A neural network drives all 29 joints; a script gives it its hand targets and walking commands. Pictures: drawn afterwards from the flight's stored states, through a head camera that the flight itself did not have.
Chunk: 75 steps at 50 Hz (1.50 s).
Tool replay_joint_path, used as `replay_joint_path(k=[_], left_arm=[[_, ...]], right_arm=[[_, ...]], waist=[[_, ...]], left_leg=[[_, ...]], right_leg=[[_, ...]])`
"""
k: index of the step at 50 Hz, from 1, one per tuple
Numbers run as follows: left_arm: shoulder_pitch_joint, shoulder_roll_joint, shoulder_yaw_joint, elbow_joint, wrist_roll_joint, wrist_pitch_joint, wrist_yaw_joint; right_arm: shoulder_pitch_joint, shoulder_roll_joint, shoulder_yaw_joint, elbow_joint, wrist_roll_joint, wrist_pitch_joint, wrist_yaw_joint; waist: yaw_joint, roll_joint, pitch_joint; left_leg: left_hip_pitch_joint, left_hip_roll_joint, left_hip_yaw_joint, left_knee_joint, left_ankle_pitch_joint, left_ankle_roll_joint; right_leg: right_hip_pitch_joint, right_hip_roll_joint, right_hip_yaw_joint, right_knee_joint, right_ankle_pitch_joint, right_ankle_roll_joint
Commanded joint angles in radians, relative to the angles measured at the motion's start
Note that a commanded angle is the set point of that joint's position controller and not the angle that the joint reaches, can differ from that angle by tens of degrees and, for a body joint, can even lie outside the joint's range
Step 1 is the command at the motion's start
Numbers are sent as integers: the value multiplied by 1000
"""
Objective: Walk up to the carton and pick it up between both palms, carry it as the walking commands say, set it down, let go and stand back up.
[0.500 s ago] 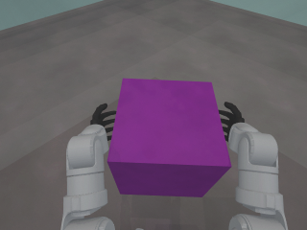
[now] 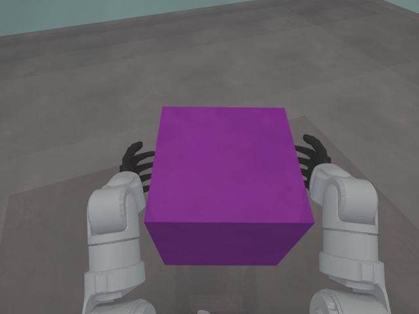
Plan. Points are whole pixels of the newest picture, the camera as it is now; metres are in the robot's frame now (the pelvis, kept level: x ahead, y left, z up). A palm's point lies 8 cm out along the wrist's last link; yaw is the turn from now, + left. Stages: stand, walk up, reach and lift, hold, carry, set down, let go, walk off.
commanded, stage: carry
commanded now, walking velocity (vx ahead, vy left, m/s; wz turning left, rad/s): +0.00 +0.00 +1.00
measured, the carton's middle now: (222, 189) +0.37 -0.01 +0.05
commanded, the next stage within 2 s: none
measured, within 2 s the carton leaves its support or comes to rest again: neither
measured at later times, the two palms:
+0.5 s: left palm out of the picture +0.22 +0.40 +0.10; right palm (158, 167) +0.38 +0.11 +0.10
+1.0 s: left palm out of the picture +0.05 +0.52 +0.08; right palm (39, 207) +0.30 +0.31 +0.10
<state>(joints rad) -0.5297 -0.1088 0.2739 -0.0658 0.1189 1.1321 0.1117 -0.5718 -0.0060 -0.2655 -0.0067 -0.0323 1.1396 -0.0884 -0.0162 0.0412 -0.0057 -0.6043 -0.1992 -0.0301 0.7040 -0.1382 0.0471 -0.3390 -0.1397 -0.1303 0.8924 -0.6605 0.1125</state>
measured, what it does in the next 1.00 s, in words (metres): steps to the left, turning left: right foot, then left foot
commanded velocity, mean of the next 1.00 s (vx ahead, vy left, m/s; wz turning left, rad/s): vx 0.00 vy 0.00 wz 1.00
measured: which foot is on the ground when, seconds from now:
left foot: down 0.00-0.02, up 0.04-0.18, down 0.20-0.60, up 0.62-0.88, down 0.90-1.00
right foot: up 0.00-0.00, down 0.02-0.20, up 0.22-0.54, down 0.56-0.92, up 0.94-1.00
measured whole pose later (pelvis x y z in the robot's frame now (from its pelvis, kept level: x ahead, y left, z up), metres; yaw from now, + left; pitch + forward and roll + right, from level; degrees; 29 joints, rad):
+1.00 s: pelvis -0.05 +0.15 +0.00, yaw +51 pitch +5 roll -2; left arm -0.49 -0.11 0.28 -0.17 0.11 1.13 0.11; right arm -0.53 0.04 -0.27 -0.13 -0.01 1.14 -0.12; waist -0.05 0.01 0.05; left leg -0.57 -0.06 -0.15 0.92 -0.43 0.00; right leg -0.49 -0.22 -0.23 1.11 -0.66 0.10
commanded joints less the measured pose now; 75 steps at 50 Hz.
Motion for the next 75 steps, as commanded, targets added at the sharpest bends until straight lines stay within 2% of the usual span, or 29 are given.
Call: replay_joint_path(k=[1, 3, 4, 5, 7, 9, 10, 12, 19, 20, 23, 26, 28, 29, 30, 31, 33, 41, 43, 45, 46, 50, 58, 60, 62, 63, 65, 69, 75], left_arm=[[-734, -841, -678, -167, -368, -40, -27], [-708, -834, -676, -237, -364, -37, -26], [-707, -864, -692, -278, -391, -24, -32], [-752, -875, -689, -288, -403, -28, -36], [-686, -824, -665, -232, -383, -29, -30], [-653, -790, -669, -258, -381, -27, -30], [-689, -810, -690, -256, -395, -24, -34], [-614, -876, -721, -278, -417, -29, -46], [-805, -917, -766, -318, -440, -59, -43], [-771, -924, -764, -306, -447, -60, -44], [-789, -892, -741, -325, -438, -59, -38], [-703, -876, -732, -268, -420, -39, -36], [-623, -899, -731, -299, -424, -42, -40], [-598, -877, -717, -302, -419, -39, -41], [-625, -869, -729, -306, -415, -42, -45], [-652, -864, -722, -304, -420, -35, -52], [-669, -849, -715, -364, -421, -47, -48], [-610, -776, -615, -227, -305, -35, -14], [-559, -751, -611, -195, -286, -31, -14], [-591, -712, -600, -198, -283, -30, -12], [-571, -712, -613, -183, -291, -17, -14], [-647, -865, -732, -316, -398, -67, -31], [-690, -861, -792, -363, -446, -64, -35], [-594, -871, -761, -324, -430, -50, -44], [-655, -845, -753, -323, -445, -52, -48], [-660, -835, -754, -309, -445, -46, -53], [-621, -815, -724, -333, -439, -46, -62], [-640, -741, -645, -357, -390, -40, -38], [-622, -675, -599, -306, -331, -38, -18]], right_arm=[[-699, 922, 661, -177, 267, -37, 44], [-799, 899, 663, -381, 306, -52, 38], [-674, 986, 643, -314, 283, -38, 33], [-732, 985, 645, -329, 290, -44, 27], [-618, 948, 647, -253, 259, -28, 20], [-631, 892, 633, -249, 273, -28, 21], [-654, 919, 637, -251, 285, -39, 16], [-632, 934, 672, -389, 308, -46, 22], [-692, 941, 669, -364, 301, -65, 32], [-689, 933, 680, -398, 306, -70, 27], [-697, 913, 683, -386, 300, -62, 21], [-682, 869, 663, -392, 281, -56, 16], [-671, 882, 687, -461, 296, -53, 15], [-601, 907, 693, -440, 288, -42, 17], [-658, 914, 706, -458, 295, -49, 20], [-692, 893, 687, -457, 300, -49, 22], [-705, 945, 730, -465, 324, -47, 22], [-758, 940, 748, -333, 363, -22, 42], [-659, 909, 722, -279, 345, -19, 43], [-673, 858, 683, -229, 328, -19, 40], [-579, 853, 657, -189, 313, -10, 41], [-603, 932, 694, -378, 338, -63, 46], [-610, 861, 698, -484, 294, -78, 9], [-644, 856, 718, -531, 300, -67, -3], [-708, 874, 706, -513, 281, -59, -16], [-718, 871, 701, -487, 269, -57, -21], [-638, 893, 714, -470, 283, -52, -15], [-720, 903, 754, -418, 334, -35, 0], [-691, 885, 749, -319, 330, -15, -3]], waist=[[34, -532, -628], [-18, -317, -457], [-19, -242, -466], [-22, -296, -504], [-48, -295, -571], [-1, 142, -630], [-13, 244, -581], [-22, 162, -599], [-30, 171, -624], [-35, 105, -634], [-28, 138, -619], [-6, 166, -676], [39, -21, -739], [20, -337, -740], [15, -404, -739], [0, -296, -689], [4, -199, -618], [4, -320, -582], [-36, -196, -603], [0, 241, -525], [-8, 313, -483], [-22, 256, -679], [-42, 151, -705], [4, 29, -738], [11, -413, -745], [12, -342, -690], [5, -199, -634], [18, -243, -541], [17, -272, -528]], left_leg=[[12, 154, -148, 777, -510, -388], [-103, 340, -213, 426, -491, -163], [-69, 266, -74, 222, -313, -104], [64, 193, -1, 101, -293, -65], [292, 118, -6, -225, -71, -49], [727, 331, -417, -62, 1097, 16], [798, 356, -483, 2, 1385, 70], [759, 394, -639, -66, 1129, 90], [721, 328, -636, -97, 870, 98], [729, 325, -654, -129, 808, 77], [591, 298, -641, -141, 696, 68], [395, 235, -569, -118, 630, -29], [57, 136, -330, 110, 338, -118], [-156, 72, -190, 367, -413, -126], [-281, 159, -153, 497, -581, -88], [-242, 240, -196, 498, -497, -50], [-227, 229, -108, 433, -344, -64], [50, 217, 35, 125, -228, -42], [258, 192, -58, -110, -175, -3], [429, 394, -591, -157, 770, 77], [521, 370, -663, -119, 975, 122], [848, 318, -549, -16, 1136, 91], [669, 304, -607, -20, 818, 122], [321, 250, -458, 129, 578, 34], [-316, 100, -86, 482, -525, -88], [-387, 189, -65, 581, -534, -77], [-358, 220, -63, 586, -407, -77], [-284, 225, 89, 458, -292, -99], [-178, 227, 132, 270, -224, -84]], right_leg=[[325, -491, 236, -539, 596, -275], [325, -475, 175, -368, 858, -188], [382, -353, -33, -312, 929, -133], [390, -260, -128, -221, 1000, -85], [332, -180, -139, 73, 1029, -47], [-186, -15, -46, 342, -36, 41], [-351, 22, 18, 415, -191, 55], [-386, 73, 127, 388, -87, 66], [-350, 109, 172, 164, 72, 2], [-312, 131, 162, 93, 86, 1], [-194, 126, 169, -16, 147, -23], [102, 89, 144, -200, 279, -64], [560, -130, 201, -420, 677, -150], [708, -414, 322, -378, 1079, -257], [780, -520, 279, -263, 1349, -323], [663, -514, 230, -246, 1313, -307], [596, -404, 67, -300, 1121, -237], [377, -351, -161, -201, 871, -133], [220, -288, -171, 5, 712, -74], [-178, -41, -106, 330, -81, 43], [-330, 41, 3, 354, -184, 53], [-402, 103, 110, 272, -37, 17], [-123, 124, 152, -118, 160, -41], [292, -9, 194, -343, 403, -105], [855, -483, 350, -286, 1361, -269], [865, -508, 252, -219, 1595, -317], [761, -421, 126, -281, 1370, -268], [683, -357, -25, -309, 1223, -220], [655, -338, -110, -250, 1161, -163]])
